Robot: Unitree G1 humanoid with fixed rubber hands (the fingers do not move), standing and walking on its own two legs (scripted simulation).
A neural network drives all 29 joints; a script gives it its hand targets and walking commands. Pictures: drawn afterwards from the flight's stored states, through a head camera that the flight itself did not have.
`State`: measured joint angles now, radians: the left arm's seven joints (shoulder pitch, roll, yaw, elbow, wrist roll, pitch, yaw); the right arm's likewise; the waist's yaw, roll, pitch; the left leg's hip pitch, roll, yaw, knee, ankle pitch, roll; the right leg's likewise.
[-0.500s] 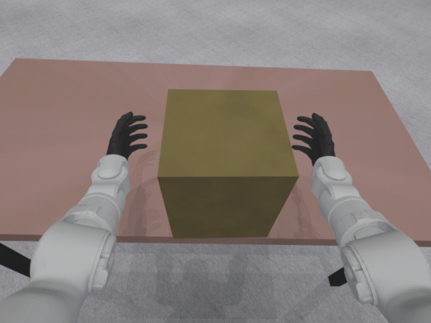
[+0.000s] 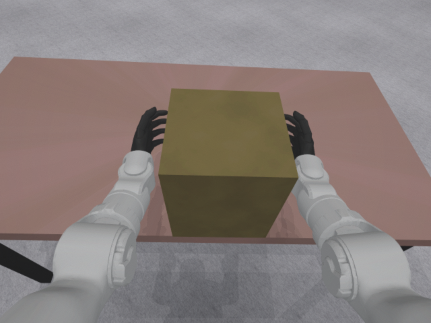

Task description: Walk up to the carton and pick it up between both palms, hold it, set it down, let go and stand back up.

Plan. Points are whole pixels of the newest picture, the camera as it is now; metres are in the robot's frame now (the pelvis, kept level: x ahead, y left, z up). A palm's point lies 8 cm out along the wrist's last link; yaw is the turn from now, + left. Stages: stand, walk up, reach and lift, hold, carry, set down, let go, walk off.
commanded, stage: reach and lift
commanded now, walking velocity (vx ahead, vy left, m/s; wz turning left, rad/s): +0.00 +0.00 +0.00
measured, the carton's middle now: (222, 169) +0.44 +0.01 +0.01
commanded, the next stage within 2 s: none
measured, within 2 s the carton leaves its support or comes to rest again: leaves its support in 1.54 s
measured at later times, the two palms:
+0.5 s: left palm (140, 153) +0.42 +0.17 +0.07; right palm (303, 164) +0.41 -0.13 +0.08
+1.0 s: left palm (139, 155) +0.42 +0.17 +0.07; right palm (302, 165) +0.41 -0.13 +0.08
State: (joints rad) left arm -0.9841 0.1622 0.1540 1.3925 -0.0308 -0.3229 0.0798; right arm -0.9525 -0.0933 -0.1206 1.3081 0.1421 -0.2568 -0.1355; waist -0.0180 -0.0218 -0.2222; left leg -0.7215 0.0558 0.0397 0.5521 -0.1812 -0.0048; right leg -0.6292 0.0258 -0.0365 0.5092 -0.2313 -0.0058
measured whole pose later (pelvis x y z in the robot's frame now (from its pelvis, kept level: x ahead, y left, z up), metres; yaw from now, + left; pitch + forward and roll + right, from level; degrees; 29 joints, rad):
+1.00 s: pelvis +0.02 +0.00 +0.02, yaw +0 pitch +6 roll -1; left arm -0.75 -0.03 0.54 0.97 0.42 -0.14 -0.01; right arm -0.69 0.14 -0.65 0.92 -0.49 -0.23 -0.03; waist 0.01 -0.05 -0.02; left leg -0.30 0.03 0.06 0.32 -0.13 0.00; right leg -0.21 0.01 -0.02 0.28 -0.18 0.00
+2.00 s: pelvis +0.01 +0.00 +0.03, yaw +0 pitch +1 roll -1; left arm -0.73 -0.04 0.43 0.82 0.34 0.05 0.01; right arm -0.67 0.07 -0.43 0.91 -0.25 -0.13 -0.08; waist 0.01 -0.06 -0.01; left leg -0.18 0.03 0.07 0.27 -0.11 0.00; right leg -0.09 0.01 -0.02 0.22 -0.14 0.00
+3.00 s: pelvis +0.00 +0.00 +0.02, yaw +2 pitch -7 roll -1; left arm -0.66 -0.04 0.32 0.31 0.36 0.54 -0.02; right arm -0.71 -0.03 -0.09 0.72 0.09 0.15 -0.14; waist -0.07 -0.08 0.04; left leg -0.05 0.01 0.03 0.30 -0.12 0.00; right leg 0.05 0.00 -0.05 0.25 -0.17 0.00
